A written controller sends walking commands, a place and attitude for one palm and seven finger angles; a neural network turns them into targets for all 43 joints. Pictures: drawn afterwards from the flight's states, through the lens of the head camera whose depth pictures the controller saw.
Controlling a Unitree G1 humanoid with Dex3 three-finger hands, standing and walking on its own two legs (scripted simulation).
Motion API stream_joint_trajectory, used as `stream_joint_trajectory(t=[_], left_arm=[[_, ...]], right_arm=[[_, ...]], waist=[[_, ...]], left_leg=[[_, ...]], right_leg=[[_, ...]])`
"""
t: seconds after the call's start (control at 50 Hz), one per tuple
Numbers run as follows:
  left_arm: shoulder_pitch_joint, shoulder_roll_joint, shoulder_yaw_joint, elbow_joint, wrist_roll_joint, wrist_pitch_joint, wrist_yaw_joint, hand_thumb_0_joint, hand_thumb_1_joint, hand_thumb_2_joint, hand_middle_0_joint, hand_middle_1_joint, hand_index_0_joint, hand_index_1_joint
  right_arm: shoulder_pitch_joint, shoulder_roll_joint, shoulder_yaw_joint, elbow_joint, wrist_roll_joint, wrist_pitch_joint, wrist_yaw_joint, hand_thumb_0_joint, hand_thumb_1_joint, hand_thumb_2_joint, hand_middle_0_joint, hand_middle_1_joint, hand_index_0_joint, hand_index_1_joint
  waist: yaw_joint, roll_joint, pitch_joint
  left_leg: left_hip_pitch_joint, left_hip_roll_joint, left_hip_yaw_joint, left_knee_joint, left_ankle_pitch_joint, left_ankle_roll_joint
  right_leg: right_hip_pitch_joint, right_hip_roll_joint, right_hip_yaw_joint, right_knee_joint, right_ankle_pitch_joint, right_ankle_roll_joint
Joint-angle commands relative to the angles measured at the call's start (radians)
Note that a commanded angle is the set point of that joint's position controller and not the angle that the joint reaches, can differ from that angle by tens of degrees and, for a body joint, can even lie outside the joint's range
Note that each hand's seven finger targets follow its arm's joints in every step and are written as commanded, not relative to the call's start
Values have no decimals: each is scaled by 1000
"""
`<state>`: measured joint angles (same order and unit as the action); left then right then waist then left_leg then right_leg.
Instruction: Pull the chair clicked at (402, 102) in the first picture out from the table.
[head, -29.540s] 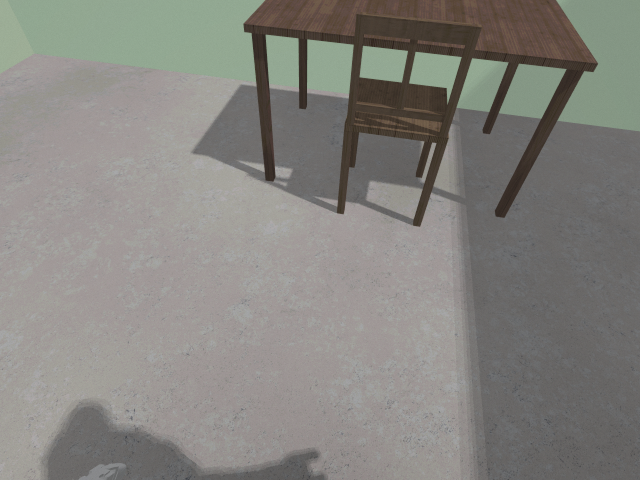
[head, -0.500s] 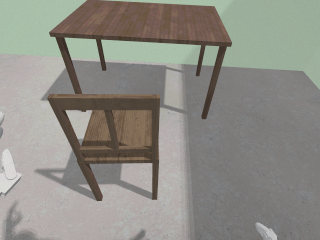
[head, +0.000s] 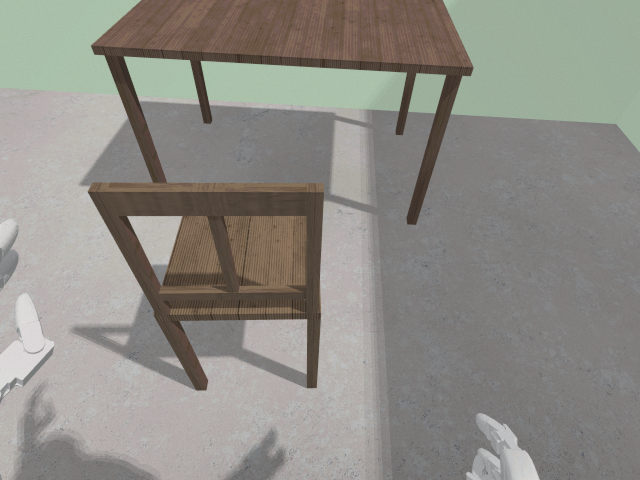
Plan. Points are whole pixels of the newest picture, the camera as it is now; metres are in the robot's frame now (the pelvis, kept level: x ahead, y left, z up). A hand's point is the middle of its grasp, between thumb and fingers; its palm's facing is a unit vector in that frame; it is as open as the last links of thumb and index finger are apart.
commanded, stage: stop stepping back and stand still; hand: left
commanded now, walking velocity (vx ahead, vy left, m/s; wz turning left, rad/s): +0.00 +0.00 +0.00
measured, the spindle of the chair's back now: (225, 255) +0.52 +0.21 -0.11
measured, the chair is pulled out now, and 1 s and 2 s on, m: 0.64 0.64 0.64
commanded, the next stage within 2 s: let the arm hang, fingers relaxed in 0.44 s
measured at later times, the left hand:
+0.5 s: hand (35, 333) +0.21 +0.28 +0.15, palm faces +0.40 -0.80 -0.45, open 7.4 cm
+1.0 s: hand out of the picture -0.01 +0.18 -0.18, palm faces +0.05 -0.97 -0.22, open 7.0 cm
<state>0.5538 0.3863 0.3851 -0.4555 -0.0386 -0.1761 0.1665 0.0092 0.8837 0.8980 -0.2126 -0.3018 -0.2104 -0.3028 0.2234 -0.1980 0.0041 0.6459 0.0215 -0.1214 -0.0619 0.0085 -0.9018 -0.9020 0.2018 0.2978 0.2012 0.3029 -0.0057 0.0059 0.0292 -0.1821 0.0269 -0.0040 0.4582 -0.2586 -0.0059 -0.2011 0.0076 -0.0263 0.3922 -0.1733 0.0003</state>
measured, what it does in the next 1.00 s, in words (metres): stands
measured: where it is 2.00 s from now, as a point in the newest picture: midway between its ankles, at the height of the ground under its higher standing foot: outside the picture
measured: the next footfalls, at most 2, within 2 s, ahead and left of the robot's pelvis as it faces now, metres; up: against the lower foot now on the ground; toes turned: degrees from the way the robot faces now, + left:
none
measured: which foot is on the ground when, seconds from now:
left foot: down 0.00-1.00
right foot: down 0.00-1.00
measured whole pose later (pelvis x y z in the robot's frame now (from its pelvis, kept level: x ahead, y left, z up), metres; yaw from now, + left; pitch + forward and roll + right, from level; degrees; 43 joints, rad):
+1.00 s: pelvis -0.01 -0.01 +0.00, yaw +2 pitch -2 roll -1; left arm 0.32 0.20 0.01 0.99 0.01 0.04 0.03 -0.04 0.98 0.90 -0.21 -0.30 -0.20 -0.30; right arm 0.38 -0.18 -0.01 1.02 -0.02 0.02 -0.03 0.00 -0.93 -0.90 0.20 0.30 0.20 0.30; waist 0.00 0.00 0.08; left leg -0.20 0.02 -0.03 0.49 -0.26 -0.01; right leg -0.23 -0.01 -0.06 0.45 -0.20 -0.01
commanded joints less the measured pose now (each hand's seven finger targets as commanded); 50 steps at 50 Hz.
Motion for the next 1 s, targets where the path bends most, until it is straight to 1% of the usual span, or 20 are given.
stream_joint_trajectory(t=[0.0, 0.12, 0.22, 0.3, 0.44, 0.5, 0.52, 0.54, 0.56, 0.58, 0.62, 0.64, 0.66, 0.68, 0.76, 0.82, 0.88, 0.92, 0.94, 0.98], left_arm=[[-10, 196, 145, -237, -6, -69, 23, 0, 900, 900, -200, -300, -200, -300], [20, 195, 148, -250, -13, -72, 23, 0, 900, 900, -200, -300, -200, -300], [41, 196, 152, -241, -17, -69, 21, 0, 900, 900, -200, -300, -200, -300], [42, 194, 148, -242, -19, -67, 20, 0, 900, 900, -200, -300, -200, -300], [0, 208, 146, -242, -19, -62, 17, 0, 900, 900, -200, -300, -200, -300], [1, 191, 135, -235, -18, -62, 20, 0, 900, 900, -200, -300, -200, -300], [-73, -17, -296, 535, 91, 86, -121, 0, 900, 900, -200, -300, -200, -300], [-61, -107, -282, 586, 79, 162, -143, 0, 900, 900, -200, -300, -200, -300], [-85, -132, -302, 619, 69, 179, -145, 0, 900, 900, -200, -300, -200, -300], [-126, -130, -307, 666, 70, 183, -145, 0, 900, 900, -200, -300, -200, -300], [-178, -104, -314, 778, 74, 183, -144, 0, 900, 900, -200, -300, -200, -300], [-207, -92, -315, 843, 75, 186, -142, 0, 900, 900, -200, -300, -200, -300], [-225, -79, -317, 906, 74, 190, -141, 0, 900, 900, -200, -300, -200, -300], [-238, -72, -322, 970, 70, 193, -139, 0, 900, 900, -200, -300, -200, -300], [-235, -59, -349, 1198, 60, 192, -137, 0, 900, 900, -200, -300, -200, -300], [-205, -110, -335, 1286, 61, 187, -131, 0, 900, 900, -200, -300, -200, -300], [-217, -105, -352, 1345, 54, 185, -135, 0, 900, 900, -200, -300, -200, -300], [-218, -107, -359, 1382, 51, 184, -137, 0, 900, 900, -200, -300, -200, -300], [-223, -106, -363, 1398, 50, 187, -138, 0, 900, 900, -200, -300, -200, -300], [-210, -107, -366, 1426, 48, 186, -138, 0, 900, 900, -200, -300, -200, -300]], right_arm=[[-98, -121, -55, -164, 0, -45, -7, 0, -900, -900, 200, 300, 200, 300], [-100, -122, -61, -173, 2, -28, -8, 0, -900, -900, 200, 300, 200, 300], [-101, -120, -63, -178, 3, -14, -10, 0, -900, -900, 200, 300, 200, 300], [-99, -119, -62, -182, 2, -5, -10, 0, -900, -900, 200, 300, 200, 300], [-95, -116, -61, -179, 7, -2, -13, 0, -900, -900, 200, 300, 200, 300], [-102, -117, -55, -188, 2, -4, -15, 0, -900, -900, 200, 300, 200, 300], [-97, -214, -86, 29, -10, -47, 88, 0, -900, -900, 200, 300, 200, 300], [10, -123, -77, 67, -22, 4, 79, 0, -900, -900, 200, 300, 200, 300], [27, -115, -66, 56, -32, 28, 74, 0, -900, -900, 200, 300, 200, 300], [14, -115, -58, 45, -40, 47, 72, 0, -900, -900, 200, 300, 200, 300], [-4, -122, -47, 43, -51, 72, 69, 0, -900, -900, 200, 300, 200, 300], [1, -119, -46, 56, -51, 84, 68, 0, -900, -900, 200, 300, 200, 300], [6, -127, -42, 72, -50, 93, 65, 0, -900, -900, 200, 300, 200, 300], [7, -124, -38, 94, -50, 98, 62, 0, -900, -900, 200, 300, 200, 300], [37, -104, -17, 193, -41, 105, 52, 0, -900, -900, 200, 300, 200, 300], [94, -47, -26, 243, -48, 109, 42, 0, -900, -900, 200, 300, 200, 300], [141, -50, -25, 282, -42, 117, 40, 0, -900, -900, 200, 300, 200, 300], [174, -49, -24, 308, -42, 118, 39, 0, -900, -900, 200, 300, 200, 300], [181, -45, -23, 318, -41, 122, 37, 0, -900, -900, 200, 300, 200, 300], [211, -44, -22, 339, -41, 120, 38, 0, -900, -900, 200, 300, 200, 300]], waist=[[-3, 61, -113], [-6, 79, -138], [-7, 63, -139], [-9, 66, -139], [-7, 72, -95], [-5, 81, -96], [-50, 55, 34], [-34, 8, -81], [-27, 5, -107], [-16, 5, -85], [4, -107, -69], [3, -154, -48], [5, -155, -50], [8, -120, -41], [15, 76, -5], [10, 161, -22], [6, 81, 3], [4, 62, 16], [3, 49, 59], [2, 19, 50]], left_leg=[[-62, 73, -66, -104, 206, 29], [-18, 81, -60, -93, 335, 17], [0, 85, -58, -90, 384, 13], [-4, 82, -58, -90, 375, 11], [-47, 79, -55, -118, 256, 16], [-39, 79, -60, -128, 226, 16], [-97, 71, -84, 22, 363, 27], [-24, 69, -47, 20, 505, 23], [-41, 99, -91, 1, 402, 42], [-98, 109, -128, -32, 315, 66], [-129, 89, -138, -31, 246, 71], [-128, 72, -131, -33, 213, 67], [-118, 59, -124, -37, 194, 60], [-99, 50, -118, -43, 184, 57], [-103, 45, -101, -80, 108, 52], [-83, 42, -88, -86, 30, 48], [-97, 48, -96, -86, -4, 50], [-96, 47, -91, -90, -21, 49], [-108, 49, -93, -99, -39, 52], [-105, 46, -89, -94, -39, 52]], right_leg=[[172, -92, 86, -17, 230, -18], [192, -93, 66, 3, 314, -17], [192, -93, 55, 2, 332, -14], [197, -95, 56, -5, 329, -15], [193, -96, 53, -39, 259, -9], [182, -92, 63, -41, 228, -8], [-52, -107, -21, 131, 259, -13], [-54, -98, 15, 94, 223, -19], [-59, -89, 6, 120, 87, -25], [-51, -83, 1, 137, 14, -15], [-6, -91, 33, 108, 36, -20], [4, -99, 45, 88, 52, -33], [11, -107, 62, 76, 52, -37], [8, -109, 72, 64, 49, -38], [33, -102, 81, 26, 6, -36], [33, -99, 75, -2, -21, -52], [32, -102, 73, -28, -46, -53], [17, -107, 77, -42, -85, -59], [-6, -100, 72, -53, -105, -60], [-4, -108, 81, -57, -126, -61]])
